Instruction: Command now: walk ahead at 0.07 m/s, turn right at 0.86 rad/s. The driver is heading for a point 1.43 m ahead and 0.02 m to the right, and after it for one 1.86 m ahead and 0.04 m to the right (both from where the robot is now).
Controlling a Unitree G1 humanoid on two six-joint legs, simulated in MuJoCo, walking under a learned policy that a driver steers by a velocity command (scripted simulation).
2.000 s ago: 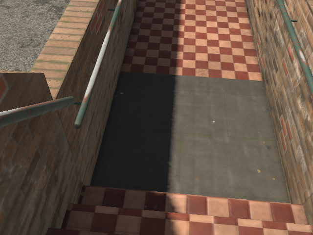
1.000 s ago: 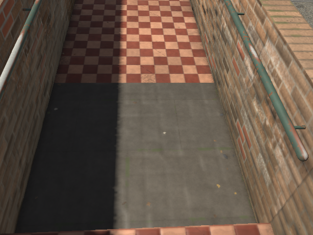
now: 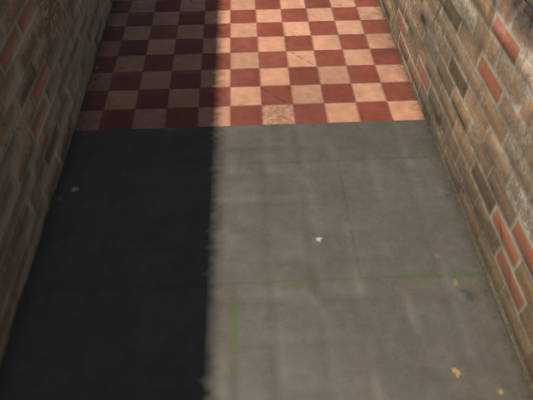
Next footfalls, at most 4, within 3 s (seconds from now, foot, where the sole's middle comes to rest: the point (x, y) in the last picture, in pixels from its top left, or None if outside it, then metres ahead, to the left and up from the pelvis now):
0.10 right None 0.16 -0.18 -0.87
0.74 left None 0.46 0.10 -1.07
1.32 right None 0.58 -0.14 -1.07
1.66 left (255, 279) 1.04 -0.03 -1.07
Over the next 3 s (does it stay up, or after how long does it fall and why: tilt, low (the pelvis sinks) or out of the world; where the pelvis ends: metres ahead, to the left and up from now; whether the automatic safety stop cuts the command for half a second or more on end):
stays up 1.55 -0.21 -0.31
